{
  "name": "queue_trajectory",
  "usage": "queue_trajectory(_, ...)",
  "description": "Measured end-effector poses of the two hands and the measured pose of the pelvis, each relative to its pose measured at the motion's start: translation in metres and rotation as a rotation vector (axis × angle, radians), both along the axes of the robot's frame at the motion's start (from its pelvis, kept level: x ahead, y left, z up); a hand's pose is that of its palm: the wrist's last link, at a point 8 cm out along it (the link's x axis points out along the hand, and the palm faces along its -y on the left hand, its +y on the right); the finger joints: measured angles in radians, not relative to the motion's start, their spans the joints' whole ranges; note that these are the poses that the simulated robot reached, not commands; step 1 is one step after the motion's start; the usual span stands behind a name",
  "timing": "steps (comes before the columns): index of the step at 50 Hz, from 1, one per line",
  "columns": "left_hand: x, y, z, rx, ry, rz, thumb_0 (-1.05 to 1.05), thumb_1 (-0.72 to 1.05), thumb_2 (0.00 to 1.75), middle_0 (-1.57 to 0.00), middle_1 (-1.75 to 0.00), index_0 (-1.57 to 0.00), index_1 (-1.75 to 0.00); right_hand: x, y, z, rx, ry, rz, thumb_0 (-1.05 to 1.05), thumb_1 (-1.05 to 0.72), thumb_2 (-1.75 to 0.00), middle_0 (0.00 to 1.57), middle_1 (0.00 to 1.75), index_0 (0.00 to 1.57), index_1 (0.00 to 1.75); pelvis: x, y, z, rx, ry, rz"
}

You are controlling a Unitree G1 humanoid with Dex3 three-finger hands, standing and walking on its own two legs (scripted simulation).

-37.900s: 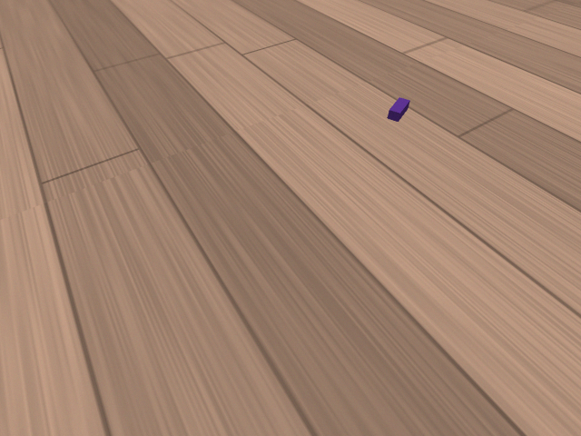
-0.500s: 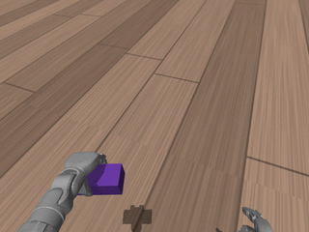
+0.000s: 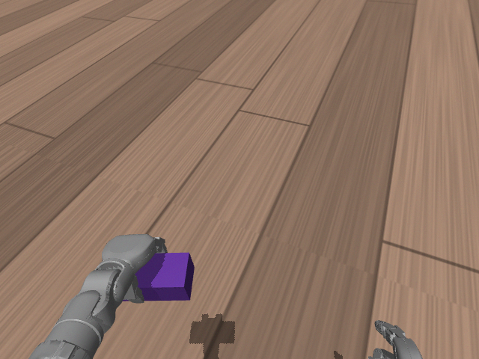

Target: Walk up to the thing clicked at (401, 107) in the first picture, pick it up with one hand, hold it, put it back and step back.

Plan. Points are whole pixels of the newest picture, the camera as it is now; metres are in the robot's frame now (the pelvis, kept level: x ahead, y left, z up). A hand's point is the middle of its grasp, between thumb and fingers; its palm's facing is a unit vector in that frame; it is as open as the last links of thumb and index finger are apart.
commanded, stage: crouch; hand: left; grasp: from above
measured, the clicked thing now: (147, 276) +0.30 +0.21 -0.08
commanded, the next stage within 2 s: none
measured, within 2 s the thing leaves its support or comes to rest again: neither
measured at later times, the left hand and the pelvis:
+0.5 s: hand (147, 287) +0.29 +0.23 -0.13, palm faces -0.48 +0.02 -0.88, open 10.0 cm; pelvis +0.00 +0.00 -0.03, yaw +1 degrees
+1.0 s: hand (173, 293) +0.37 +0.24 -0.37, palm faces -0.47 +0.04 -0.88, open 10.0 cm; pelvis -0.04 +0.01 -0.23, yaw +0 degrees
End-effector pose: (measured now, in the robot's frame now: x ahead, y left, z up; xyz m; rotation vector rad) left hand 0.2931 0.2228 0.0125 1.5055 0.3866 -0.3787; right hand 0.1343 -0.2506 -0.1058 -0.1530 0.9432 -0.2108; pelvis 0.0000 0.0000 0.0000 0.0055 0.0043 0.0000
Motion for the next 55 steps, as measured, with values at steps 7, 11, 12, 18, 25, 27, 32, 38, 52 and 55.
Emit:
queue_trajectory(7, 0.004, 0.000, 0.001, 0.000, 0.004, -0.001, -0.01, 0.01, 0.50, -0.69, -0.52, -0.71, -0.51, -0.001, -0.002, 0.001, 0.001, 0.007, -0.013, 0.01, -0.91, -0.90, 0.20, 0.30, 0.20, 0.30, 0.003, 0.000, 0.001, -0.001, -0.001, -0.001)
queue_trajectory(11, 0.004, 0.000, -0.005, -0.009, 0.012, -0.005, -0.01, 0.00, 0.50, -0.69, -0.54, -0.71, -0.52, -0.001, -0.003, 0.001, -0.001, 0.011, -0.016, 0.01, -0.91, -0.90, 0.20, 0.30, 0.20, 0.30, 0.004, 0.001, 0.000, -0.001, 0.005, 0.000)
queue_trajectory(12, 0.003, 0.000, -0.008, -0.010, 0.014, -0.009, -0.01, 0.00, 0.51, -0.69, -0.54, -0.71, -0.53, -0.002, -0.003, 0.001, -0.002, 0.014, -0.017, 0.01, -0.91, -0.90, 0.20, 0.30, 0.20, 0.30, 0.004, 0.001, 0.000, 0.000, 0.009, 0.001)
queue_trajectory(18, 0.000, 0.000, -0.035, 0.003, 0.015, -0.025, -0.01, -0.02, 0.52, -0.70, -0.55, -0.72, -0.54, -0.007, -0.005, -0.006, -0.015, 0.055, -0.009, 0.01, -0.91, -0.90, 0.20, 0.30, 0.20, 0.30, 0.002, 0.000, -0.006, -0.001, 0.050, 0.007)
queue_trajectory(25, 0.007, 0.002, -0.082, 0.046, 0.010, -0.032, -0.01, -0.03, 0.52, -0.70, -0.56, -0.72, -0.55, -0.031, -0.015, -0.030, -0.045, 0.140, -0.008, 0.01, -0.91, -0.90, 0.20, 0.30, 0.20, 0.30, -0.005, 0.000, -0.029, -0.010, 0.152, 0.017)
queue_trajectory(27, 0.011, 0.002, -0.099, 0.056, 0.004, -0.035, -0.01, -0.02, 0.52, -0.70, -0.56, -0.72, -0.55, -0.042, -0.019, -0.041, -0.059, 0.172, -0.013, 0.01, -0.91, -0.90, 0.20, 0.30, 0.20, 0.30, -0.008, 0.001, -0.040, -0.014, 0.190, 0.019)
queue_trajectory(32, 0.025, 0.004, -0.148, 0.075, -0.010, -0.044, -0.01, -0.02, 0.51, -0.69, -0.56, -0.71, -0.55, -0.077, -0.029, -0.077, -0.102, 0.257, -0.034, 0.01, -0.91, -0.90, 0.20, 0.30, 0.20, 0.30, -0.017, 0.003, -0.077, -0.024, 0.294, 0.022)
queue_trajectory(38, 0.050, 0.006, -0.210, 0.089, -0.038, -0.042, -0.01, 0.00, 0.50, -0.69, -0.55, -0.71, -0.54, -0.118, -0.033, -0.131, -0.143, 0.354, -0.073, 0.01, -0.91, -0.90, 0.20, 0.30, 0.20, 0.30, -0.028, 0.006, -0.132, -0.036, 0.420, 0.018)
queue_trajectory(52, 0.083, 0.011, -0.344, 0.075, 0.009, -0.007, -0.01, 0.01, 0.51, -0.69, -0.53, -0.70, -0.51, -0.146, -0.007, -0.253, -0.090, 0.433, -0.054, 0.01, -0.90, -0.90, 0.20, 0.30, 0.20, 0.30, -0.045, 0.011, -0.244, -0.055, 0.596, 0.020)
queue_trajectory(55, 0.084, 0.011, -0.371, 0.062, 0.021, -0.018, -0.01, 0.01, 0.51, -0.69, -0.53, -0.71, -0.51, -0.141, -0.005, -0.275, -0.080, 0.431, -0.020, 0.01, -0.90, -0.90, 0.21, 0.30, 0.21, 0.30, -0.046, 0.010, -0.264, -0.060, 0.621, 0.022)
